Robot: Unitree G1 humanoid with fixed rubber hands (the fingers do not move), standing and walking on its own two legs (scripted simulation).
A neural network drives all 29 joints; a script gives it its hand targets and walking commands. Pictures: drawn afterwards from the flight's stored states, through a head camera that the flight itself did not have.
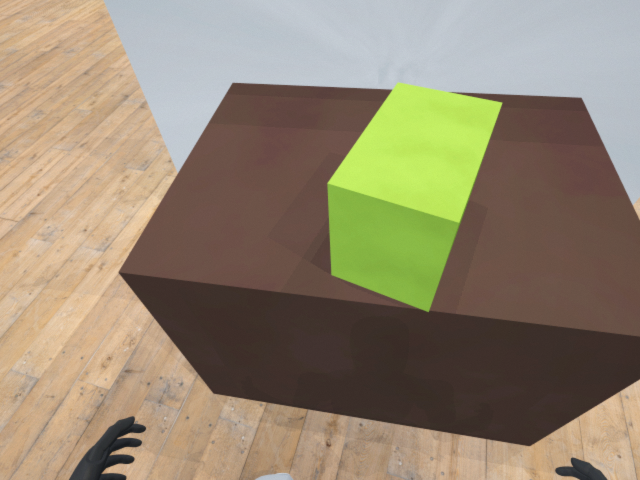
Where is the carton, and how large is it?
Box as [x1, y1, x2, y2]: [327, 82, 501, 311]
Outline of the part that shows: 398,82 327,183 331,274 428,311 467,203 501,102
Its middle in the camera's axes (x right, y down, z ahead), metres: +0.15 -0.08 +0.64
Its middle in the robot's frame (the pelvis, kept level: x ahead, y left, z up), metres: +0.54 -0.11 +0.02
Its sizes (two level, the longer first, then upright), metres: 0.277 0.171 0.212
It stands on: a pedestal, 0.66 m high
